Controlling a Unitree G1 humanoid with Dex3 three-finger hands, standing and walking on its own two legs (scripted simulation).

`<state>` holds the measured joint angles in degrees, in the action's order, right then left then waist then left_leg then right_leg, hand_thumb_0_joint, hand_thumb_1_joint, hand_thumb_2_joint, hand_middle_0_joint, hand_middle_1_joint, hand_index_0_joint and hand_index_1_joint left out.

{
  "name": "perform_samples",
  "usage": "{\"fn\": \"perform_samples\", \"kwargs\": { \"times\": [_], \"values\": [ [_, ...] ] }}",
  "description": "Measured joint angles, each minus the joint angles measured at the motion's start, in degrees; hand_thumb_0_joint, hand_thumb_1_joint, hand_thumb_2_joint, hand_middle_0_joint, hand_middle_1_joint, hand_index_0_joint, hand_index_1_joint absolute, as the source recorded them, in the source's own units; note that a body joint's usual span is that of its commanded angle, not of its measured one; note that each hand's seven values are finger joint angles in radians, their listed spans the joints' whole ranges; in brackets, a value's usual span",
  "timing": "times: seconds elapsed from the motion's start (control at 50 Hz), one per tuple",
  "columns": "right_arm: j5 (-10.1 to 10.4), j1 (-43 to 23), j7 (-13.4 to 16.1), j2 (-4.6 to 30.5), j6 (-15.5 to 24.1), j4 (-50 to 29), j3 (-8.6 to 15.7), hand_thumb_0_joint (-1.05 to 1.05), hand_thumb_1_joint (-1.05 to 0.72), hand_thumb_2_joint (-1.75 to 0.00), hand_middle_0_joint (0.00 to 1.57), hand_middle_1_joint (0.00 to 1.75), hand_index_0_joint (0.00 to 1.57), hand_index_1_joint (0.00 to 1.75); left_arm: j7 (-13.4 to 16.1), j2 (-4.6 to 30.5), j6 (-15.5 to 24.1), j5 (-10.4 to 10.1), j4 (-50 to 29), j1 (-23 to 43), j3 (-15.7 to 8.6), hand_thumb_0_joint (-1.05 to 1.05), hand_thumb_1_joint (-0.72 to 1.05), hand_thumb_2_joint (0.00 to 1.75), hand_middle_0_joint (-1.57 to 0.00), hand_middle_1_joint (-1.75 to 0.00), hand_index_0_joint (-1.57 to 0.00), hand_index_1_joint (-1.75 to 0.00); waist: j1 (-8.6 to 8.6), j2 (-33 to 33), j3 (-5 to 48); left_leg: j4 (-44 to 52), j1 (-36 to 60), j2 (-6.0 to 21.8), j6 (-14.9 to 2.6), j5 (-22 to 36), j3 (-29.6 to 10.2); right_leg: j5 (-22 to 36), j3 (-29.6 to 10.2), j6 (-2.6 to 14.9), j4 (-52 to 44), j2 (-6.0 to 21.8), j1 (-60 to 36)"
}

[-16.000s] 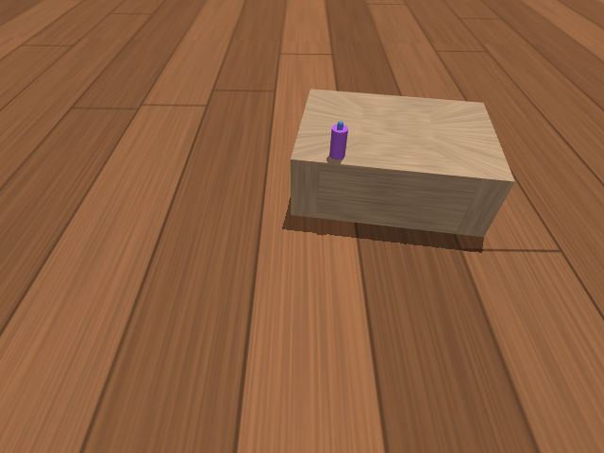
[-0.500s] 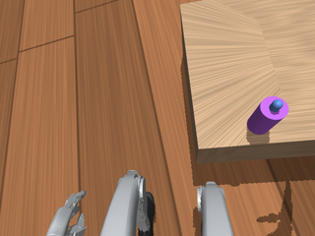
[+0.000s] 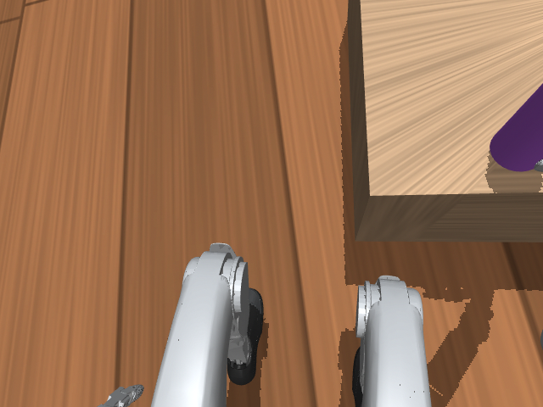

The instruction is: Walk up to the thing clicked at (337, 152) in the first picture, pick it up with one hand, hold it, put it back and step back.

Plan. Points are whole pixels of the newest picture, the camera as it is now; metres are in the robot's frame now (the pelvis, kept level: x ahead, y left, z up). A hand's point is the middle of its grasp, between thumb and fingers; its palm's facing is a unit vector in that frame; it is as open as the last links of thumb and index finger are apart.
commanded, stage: close in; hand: right
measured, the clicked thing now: out of the picture +0.50 -0.27 +0.02
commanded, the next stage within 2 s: rest palm in 0.34 s
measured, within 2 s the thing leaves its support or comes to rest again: neither
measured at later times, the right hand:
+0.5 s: hand out of the picture +0.50 -0.28 +0.01, palm faces +0.27 +0.96 -0.01, open 16.6 cm
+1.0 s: hand out of the picture +0.51 -0.28 +0.00, palm faces +0.28 +0.96 -0.02, open 17.0 cm
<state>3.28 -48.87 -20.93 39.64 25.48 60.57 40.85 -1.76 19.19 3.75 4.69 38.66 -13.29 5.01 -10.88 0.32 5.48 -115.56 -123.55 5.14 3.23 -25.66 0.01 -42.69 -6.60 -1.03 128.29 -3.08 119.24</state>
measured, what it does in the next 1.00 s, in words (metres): stands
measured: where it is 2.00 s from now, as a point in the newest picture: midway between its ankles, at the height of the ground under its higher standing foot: (303, 383)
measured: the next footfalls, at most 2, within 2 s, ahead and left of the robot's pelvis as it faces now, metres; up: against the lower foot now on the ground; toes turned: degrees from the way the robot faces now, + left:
none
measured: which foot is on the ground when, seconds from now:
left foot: down 0.00-1.00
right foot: down 0.00-1.00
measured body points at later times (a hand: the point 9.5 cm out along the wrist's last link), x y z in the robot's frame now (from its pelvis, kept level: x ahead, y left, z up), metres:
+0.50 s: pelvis +0.01 +0.00 +0.01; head +0.23 -0.05 +0.40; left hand +0.14 +0.29 -0.10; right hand +0.48 -0.33 +0.01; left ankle +0.16 +0.16 -0.36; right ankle +0.07 -0.12 -0.36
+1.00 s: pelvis +0.01 +0.00 +0.00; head +0.23 -0.05 +0.39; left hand +0.11 +0.30 -0.11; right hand +0.49 -0.33 +0.00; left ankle +0.16 +0.16 -0.36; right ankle +0.07 -0.12 -0.36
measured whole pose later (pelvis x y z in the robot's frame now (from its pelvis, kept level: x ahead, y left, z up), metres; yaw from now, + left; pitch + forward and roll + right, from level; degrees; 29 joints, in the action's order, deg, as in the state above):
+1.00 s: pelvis +0.01 +0.00 +0.00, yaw -4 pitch +35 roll +4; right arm 3.2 -50.0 -10.4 29.4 29.8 59.6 31.4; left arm -3.1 19.8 -0.4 4.6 37.9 -10.3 1.2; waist -8.8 0.2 6.7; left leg -117.4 -124.5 6.7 3.3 -27.9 -2.4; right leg -43.0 -4.5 -1.3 127.1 -4.7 119.1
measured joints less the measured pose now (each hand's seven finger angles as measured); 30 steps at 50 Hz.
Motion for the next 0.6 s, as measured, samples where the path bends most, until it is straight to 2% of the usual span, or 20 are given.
{"fn": "perform_samples", "kwargs": {
  "times": [0.08, 0.18, 0.4, 0.6],
  "values": [
    [-0.34, 1.09, 3.07, -3.43, -0.49, -2.7, -1.87, -0.01, 0.35, -0.04, 0.09, 0.03, 0.06, 0.02, -0.06, -0.44, -0.72, -0.62, -0.19, -0.44, -0.83, 0.01, 0.91, 0.88, -0.22, -0.31, -0.23, -0.3, 0.13, 0.25, 1.1, 0.12, -0.05, 0.11, -0.04, -0.15, -0.33, 0.09, 0.37, 0.09, -0.47, -0.1, -0.1],
    [0.25, 1.57, 5.73, -5.61, 0.36, -3.07, -4.26, -0.01, 0.33, -0.04, 0.09, 0.03, 0.07, 0.02, 0.08, -0.79, -0.82, -0.98, -0.49, 0.16, -1.67, 0.01, 0.91, 0.89, -0.22, -0.31, -0.22, -0.3, 0.59, 0.35, 2.37, 0.78, 0.55, 0.29, -0.11, -0.73, -0.93, -0.06, 1.11, 0.27, -1.92, -0.17, -1.09],
    [1.23, 1.96, 7.51, -9.77, 2.63, -3.74, -7.5, -0.01, 0.32, -0.05, 0.09, 0.03, 0.06, 0.03, -0.33, 0.15, -0.91, -0.85, -1.46, 3.39, -3.01, 0.01, 0.9, 0.89, -0.22, -0.31, -0.23, -0.3, 2.25, 0.14, 2.5, 0.18, 0.7, 1.06, 0.26, -2.38, -1.85, -1.0, 1.91, 0.24, -2.56, -0.9, -1.7],
    [0.74, 1.83, 9.43, -11.84, 3.08, -5.22, -9.2, -0.01, 0.31, -0.07, 0.09, 0.04, 0.06, 0.03, -0.64, 0.43, -2.37, -0.35, -1.65, 5.21, -4.11, 0.0, 0.88, 0.9, -0.22, -0.31, -0.22, -0.31, 3.12, -0.27, 1.99, -0.74, 0.66, 1.66, 0.25, -3.3, -1.98, -1.43, 1.85, -0.11, -2.21, -1.51, -1.72]
  ]
}}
